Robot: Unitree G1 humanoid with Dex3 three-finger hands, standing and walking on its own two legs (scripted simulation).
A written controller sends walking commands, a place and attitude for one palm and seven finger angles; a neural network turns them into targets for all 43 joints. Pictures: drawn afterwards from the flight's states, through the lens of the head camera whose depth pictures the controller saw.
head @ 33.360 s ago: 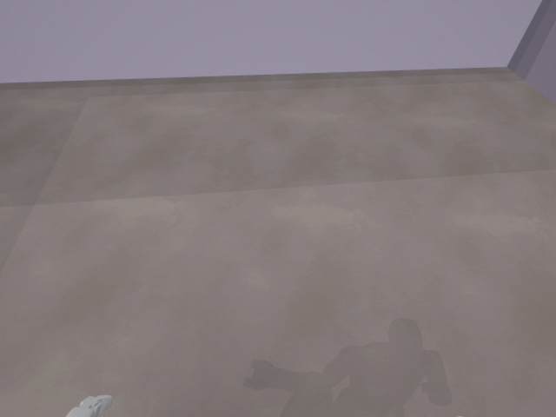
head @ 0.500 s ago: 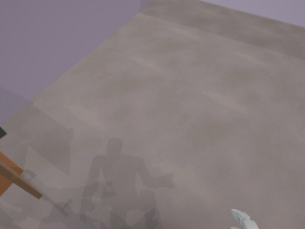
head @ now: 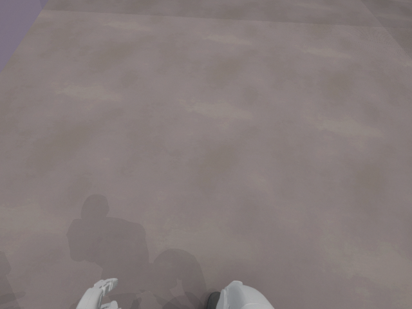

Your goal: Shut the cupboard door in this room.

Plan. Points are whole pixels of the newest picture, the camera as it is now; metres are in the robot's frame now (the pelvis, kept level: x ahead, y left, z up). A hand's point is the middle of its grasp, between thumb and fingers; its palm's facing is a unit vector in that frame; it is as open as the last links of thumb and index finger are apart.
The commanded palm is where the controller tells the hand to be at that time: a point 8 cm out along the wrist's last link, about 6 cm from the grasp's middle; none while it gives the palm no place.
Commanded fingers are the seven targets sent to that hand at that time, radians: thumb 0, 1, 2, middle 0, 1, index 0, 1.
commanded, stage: walk to a spot facing it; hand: left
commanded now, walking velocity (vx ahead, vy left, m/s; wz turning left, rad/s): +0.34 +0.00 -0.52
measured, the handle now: out of the picture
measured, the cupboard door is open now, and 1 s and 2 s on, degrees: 81 81 81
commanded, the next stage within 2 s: turn to face it in 0.90 s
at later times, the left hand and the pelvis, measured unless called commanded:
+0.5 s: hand (111, 248) +0.26 +0.22 -0.16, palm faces -0.10 -0.96 -0.25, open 7.3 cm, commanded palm none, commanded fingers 0.00 0.90 0.90 -0.20 -0.30 -0.20 -0.30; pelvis +0.24 +0.01 +0.00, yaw -12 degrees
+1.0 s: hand (191, 127) +0.65 +0.04 -0.16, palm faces -0.51 -0.82 -0.26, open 7.3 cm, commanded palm none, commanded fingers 0.00 0.90 0.90 -0.20 -0.30 -0.20 -0.30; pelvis +0.43 -0.07 -0.01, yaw -31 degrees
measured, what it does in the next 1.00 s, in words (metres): walks ahead, turning right: right foot, then left foot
